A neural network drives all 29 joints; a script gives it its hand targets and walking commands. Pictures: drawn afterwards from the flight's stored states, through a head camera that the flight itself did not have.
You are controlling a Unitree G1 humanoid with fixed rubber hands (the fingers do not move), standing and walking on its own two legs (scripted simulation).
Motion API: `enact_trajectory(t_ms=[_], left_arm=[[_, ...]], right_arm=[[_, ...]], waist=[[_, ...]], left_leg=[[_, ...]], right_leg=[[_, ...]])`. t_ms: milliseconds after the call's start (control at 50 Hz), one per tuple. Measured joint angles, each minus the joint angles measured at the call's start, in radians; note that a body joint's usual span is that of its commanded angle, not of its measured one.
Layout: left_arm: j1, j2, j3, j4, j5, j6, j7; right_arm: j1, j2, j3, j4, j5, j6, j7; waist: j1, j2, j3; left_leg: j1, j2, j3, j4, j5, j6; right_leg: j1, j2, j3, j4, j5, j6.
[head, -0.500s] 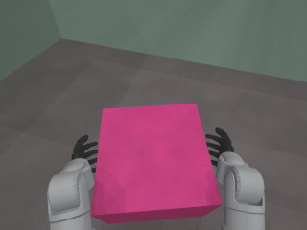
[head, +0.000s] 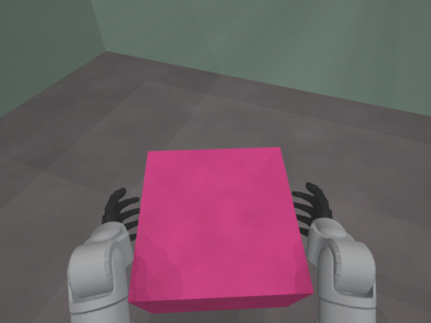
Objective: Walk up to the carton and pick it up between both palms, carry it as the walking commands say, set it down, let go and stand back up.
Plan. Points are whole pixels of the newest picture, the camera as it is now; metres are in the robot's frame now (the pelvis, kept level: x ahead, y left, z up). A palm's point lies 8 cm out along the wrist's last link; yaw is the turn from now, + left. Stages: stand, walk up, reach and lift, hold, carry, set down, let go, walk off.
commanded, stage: carry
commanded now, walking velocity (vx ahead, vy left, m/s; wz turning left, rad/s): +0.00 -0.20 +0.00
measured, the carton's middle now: (217, 229) +0.30 +0.00 +0.01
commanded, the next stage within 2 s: none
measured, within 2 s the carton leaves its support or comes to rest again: neither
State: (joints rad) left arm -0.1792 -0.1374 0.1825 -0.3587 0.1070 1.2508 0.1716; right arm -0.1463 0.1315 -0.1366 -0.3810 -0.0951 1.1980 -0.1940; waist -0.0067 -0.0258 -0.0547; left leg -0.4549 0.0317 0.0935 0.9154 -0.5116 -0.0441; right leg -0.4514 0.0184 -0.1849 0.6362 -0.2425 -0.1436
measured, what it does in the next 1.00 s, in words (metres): steps to the right: left foot, then right foot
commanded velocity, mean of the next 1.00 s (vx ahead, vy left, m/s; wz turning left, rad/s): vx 0.00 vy -0.20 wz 0.00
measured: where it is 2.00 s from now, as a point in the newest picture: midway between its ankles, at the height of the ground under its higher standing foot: outside the picture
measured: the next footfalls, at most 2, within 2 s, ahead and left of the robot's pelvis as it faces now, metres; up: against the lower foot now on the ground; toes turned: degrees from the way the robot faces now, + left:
left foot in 0.06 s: +0.04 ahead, +0.11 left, +0.00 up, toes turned +7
right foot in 0.36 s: +0.02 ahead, -0.18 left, +0.00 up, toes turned -8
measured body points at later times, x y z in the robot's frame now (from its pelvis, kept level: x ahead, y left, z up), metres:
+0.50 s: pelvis -0.05 -0.10 +0.00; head -0.06 -0.12 +0.45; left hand +0.23 +0.05 +0.09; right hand +0.20 -0.30 +0.08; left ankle -0.06 +0.05 -0.66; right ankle -0.02 -0.18 -0.72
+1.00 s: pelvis -0.12 -0.18 +0.00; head -0.10 -0.18 +0.45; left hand +0.17 -0.02 +0.07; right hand +0.14 -0.37 +0.08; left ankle -0.08 -0.04 -0.72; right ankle -0.11 -0.30 -0.69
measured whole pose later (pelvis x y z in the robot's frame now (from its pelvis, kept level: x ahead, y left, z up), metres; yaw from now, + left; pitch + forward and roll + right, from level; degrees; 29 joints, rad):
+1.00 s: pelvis -0.12 -0.18 +0.00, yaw -3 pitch +3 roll -2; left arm -0.14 -0.13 0.16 -0.39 0.10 1.23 0.17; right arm -0.12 0.13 -0.13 -0.40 -0.10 1.19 -0.18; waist -0.01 0.03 -0.04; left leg -0.42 0.19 0.13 0.67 -0.29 -0.04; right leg -0.50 0.00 -0.06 0.89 -0.41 -0.06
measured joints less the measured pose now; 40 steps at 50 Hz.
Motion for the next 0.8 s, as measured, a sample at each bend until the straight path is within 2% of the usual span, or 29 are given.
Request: enact_trajectory(t_ms=[40, 80, 100, 140, 180, 240, 320, 360, 380, 440, 480, 540, 640, 720, 740, 760, 800], left_arm=[[0.0, 0.0, 0.0, 0.0, 0.0, 0.0, 0.0], [0.001, 0.001, 0.0, 0.0, 0.0, -0.001, 0.0], [0.008, 0.002, 0.0, 0.0, 0.0, -0.002, -0.001], [0.018, 0.002, -0.001, 0.0, -0.003, -0.003, -0.005], [0.018, 0.003, -0.001, -0.002, -0.003, -0.003, -0.005], [0.018, 0.003, -0.001, -0.005, -0.003, -0.006, -0.004], [0.018, 0.003, -0.001, -0.006, -0.003, -0.008, -0.004], [0.018, 0.004, -0.001, -0.008, -0.003, -0.009, -0.004], [0.018, 0.003, -0.005, -0.008, -0.004, -0.01, -0.003], [0.021, 0.003, -0.02, -0.008, -0.002, 0.0, 0.002], [0.021, 0.003, -0.02, -0.008, -0.001, 0.0, 0.002], [0.02, 0.003, -0.02, -0.008, -0.001, -0.007, -0.003], [0.02, 0.003, -0.02, -0.008, 0.002, -0.018, -0.003], [0.02, 0.003, -0.02, -0.008, 0.002, -0.022, -0.003], [0.02, 0.003, -0.02, -0.009, 0.002, -0.022, -0.002], [0.021, 0.003, -0.02, -0.009, 0.002, -0.023, -0.002], [0.035, 0.005, -0.02, -0.009, -0.001, -0.023, -0.003]], right_arm=[[0.001, 0.0, 0.0, 0.0, 0.0, 0.0, 0.001], [0.003, 0.001, 0.0, 0.0, -0.001, 0.0, 0.004], [0.007, 0.001, 0.003, 0.0, -0.001, 0.0, 0.005], [0.016, 0.0, 0.007, 0.001, -0.001, 0.0, 0.007], [0.017, 0.0, 0.008, 0.0, -0.002, -0.001, 0.007], [0.015, 0.0, 0.009, 0.0, -0.002, -0.003, 0.007], [0.014, 0.001, 0.009, 0.0, -0.003, -0.003, 0.007], [0.013, 0.0, 0.009, -0.001, -0.003, -0.003, 0.008], [0.012, 0.0, 0.007, -0.001, -0.005, -0.003, 0.009], [0.037, -0.002, 0.003, -0.007, -0.004, -0.005, 0.015], [0.036, -0.003, 0.003, -0.008, -0.002, -0.005, 0.014], [0.034, -0.003, 0.003, -0.014, -0.002, -0.005, 0.011], [0.021, -0.002, 0.003, -0.014, -0.002, -0.002, 0.006], [0.017, -0.002, 0.003, -0.015, -0.003, -0.002, 0.005], [0.018, -0.002, 0.003, -0.015, -0.003, -0.002, 0.006], [0.018, -0.001, 0.003, -0.014, -0.003, -0.003, 0.007], [0.026, -0.001, 0.007, -0.014, -0.003, 0.001, 0.009]], waist=[[-0.001, -0.006, -0.001], [0.0, -0.011, 0.001], [0.001, -0.014, 0.002], [0.0, 0.012, 0.003], [0.0, 0.043, 0.002], [0.0, 0.058, 0.002], [0.001, 0.057, 0.001], [0.002, 0.048, 0.001], [0.001, 0.046, 0.006], [0.002, 0.036, 0.01], [0.001, 0.029, 0.01], [0.001, 0.028, 0.01], [0.0, 0.02, 0.01], [-0.001, 0.002, 0.009], [-0.001, 0.004, 0.009], [0.0, 0.001, 0.013], [0.0, 0.009, 0.021]], left_leg=[[0.025, -0.004, 0.012, -0.124, 0.03, 0.011], [0.048, -0.002, 0.014, -0.239, 0.174, 0.032], [0.049, 0.0, 0.016, -0.245, 0.218, 0.042], [0.049, 0.022, 0.016, -0.245, 0.218, 0.052], [0.049, 0.055, 0.016, -0.246, 0.209, 0.05], [0.047, 0.1, 0.02, -0.25, 0.214, 0.03], [0.046, 0.156, 0.021, -0.25, 0.228, -0.013], [0.044, 0.169, 0.023, -0.24, 0.23, -0.037], [0.038, 0.172, 0.018, -0.219, 0.206, -0.041], [-0.014, 0.133, -0.011, -0.017, 0.021, -0.04], [-0.034, 0.099, -0.012, 0.111, 0.009, -0.038], [-0.035, 0.06, -0.009, 0.157, 0.008, -0.038], [-0.035, 0.018, 0.003, 0.12, 0.008, -0.027], [-0.002, -0.001, 0.026, -0.078, 0.042, -0.003], [0.026, 0.002, 0.026, -0.17, 0.091, 0.005], [0.033, 0.003, 0.027, -0.214, 0.16, 0.033], [0.034, 0.016, 0.029, -0.219, 0.193, 0.065]], right_leg=[[-0.02, 0.002, -0.014, 0.0, 0.01, -0.004], [-0.034, 0.008, -0.025, 0.0, 0.019, -0.001], [-0.035, 0.008, -0.024, 0.007, 0.005, 0.012], [-0.061, 0.008, -0.004, 0.104, -0.085, 0.038], [-0.085, 0.007, 0.048, 0.218, -0.112, 0.048], [-0.073, -0.005, 0.115, 0.237, -0.126, 0.055], [-0.019, -0.011, 0.127, 0.17, -0.156, 0.067], [0.049, -0.016, 0.129, 0.035, -0.106, 0.071], [0.052, -0.016, 0.125, 0.022, -0.033, 0.086], [0.05, -0.017, 0.114, 0.032, -0.041, 0.09], [0.05, -0.017, 0.113, 0.03, -0.049, 0.08], [0.046, -0.017, 0.087, 0.03, -0.047, 0.063], [0.024, -0.017, 0.024, 0.03, -0.038, 0.034], [-0.02, -0.014, -0.012, 0.03, -0.02, 0.02], [-0.029, -0.008, -0.022, 0.03, -0.015, 0.019], [-0.035, -0.006, -0.027, 0.03, -0.011, 0.021], [-0.048, -0.006, -0.023, 0.086, -0.079, 0.044]])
